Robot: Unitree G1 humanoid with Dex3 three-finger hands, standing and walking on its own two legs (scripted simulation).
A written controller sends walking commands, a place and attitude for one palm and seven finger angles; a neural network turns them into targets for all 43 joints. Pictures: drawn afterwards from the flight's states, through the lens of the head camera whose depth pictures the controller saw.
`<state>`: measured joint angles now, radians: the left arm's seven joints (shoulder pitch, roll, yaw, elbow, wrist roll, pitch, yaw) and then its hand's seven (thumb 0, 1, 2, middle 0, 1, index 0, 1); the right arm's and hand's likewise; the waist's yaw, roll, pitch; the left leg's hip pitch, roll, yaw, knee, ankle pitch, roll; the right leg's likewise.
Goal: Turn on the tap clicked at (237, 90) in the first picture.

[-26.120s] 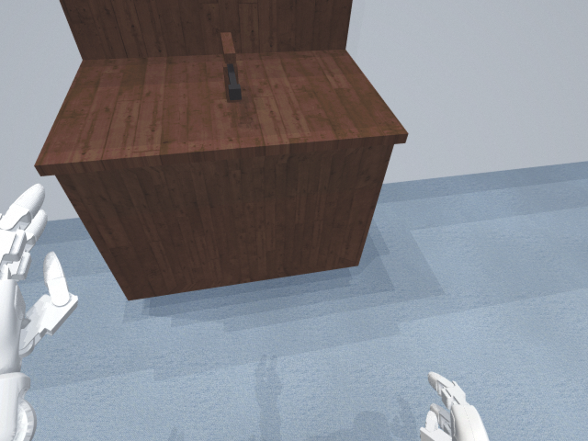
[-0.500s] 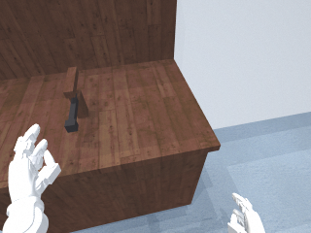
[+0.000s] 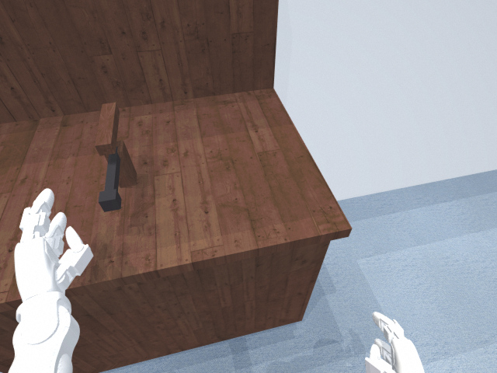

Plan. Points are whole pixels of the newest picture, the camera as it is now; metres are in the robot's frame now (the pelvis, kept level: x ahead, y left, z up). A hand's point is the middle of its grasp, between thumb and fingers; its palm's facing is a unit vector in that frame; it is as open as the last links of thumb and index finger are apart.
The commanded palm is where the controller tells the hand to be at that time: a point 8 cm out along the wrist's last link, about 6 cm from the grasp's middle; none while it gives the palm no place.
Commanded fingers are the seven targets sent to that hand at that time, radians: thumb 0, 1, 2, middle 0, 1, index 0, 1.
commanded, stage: reach beside the lever's end, fingers flat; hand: left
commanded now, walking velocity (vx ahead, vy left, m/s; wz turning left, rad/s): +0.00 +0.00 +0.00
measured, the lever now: (110, 200) +0.37 +0.28 +0.07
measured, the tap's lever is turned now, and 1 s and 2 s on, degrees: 0 0 3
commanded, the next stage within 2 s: push the lever round in 1.08 s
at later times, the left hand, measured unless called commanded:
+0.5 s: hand (85, 228) +0.30 +0.29 +0.08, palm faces +0.54 -0.84 -0.10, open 7.8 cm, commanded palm +0.26 +0.33 +0.08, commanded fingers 0.00 0.90 0.90 -0.15 -0.15 -0.15 -0.15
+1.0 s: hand (89, 223) +0.32 +0.30 +0.07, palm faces +0.53 -0.84 -0.09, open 7.8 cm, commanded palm +0.27 +0.34 +0.07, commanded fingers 0.00 0.90 0.90 -0.15 -0.15 -0.15 -0.15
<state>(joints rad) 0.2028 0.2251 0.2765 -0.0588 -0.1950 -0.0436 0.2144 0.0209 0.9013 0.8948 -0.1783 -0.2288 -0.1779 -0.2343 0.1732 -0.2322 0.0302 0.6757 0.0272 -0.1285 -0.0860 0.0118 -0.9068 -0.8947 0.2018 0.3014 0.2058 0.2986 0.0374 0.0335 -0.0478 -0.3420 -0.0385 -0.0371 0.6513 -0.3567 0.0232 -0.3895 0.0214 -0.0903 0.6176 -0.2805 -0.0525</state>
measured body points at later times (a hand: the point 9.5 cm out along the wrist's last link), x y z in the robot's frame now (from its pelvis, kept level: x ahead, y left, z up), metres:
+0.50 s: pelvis +0.00 +0.00 +0.00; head +0.03 -0.01 +0.45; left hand +0.27 +0.34 +0.09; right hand +0.16 -0.25 -0.10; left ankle -0.01 +0.10 -0.72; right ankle +0.03 -0.09 -0.72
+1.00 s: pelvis +0.00 +0.01 -0.01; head +0.04 +0.00 +0.44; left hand +0.28 +0.34 +0.07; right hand +0.14 -0.25 -0.11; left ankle -0.01 +0.10 -0.72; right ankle +0.03 -0.09 -0.72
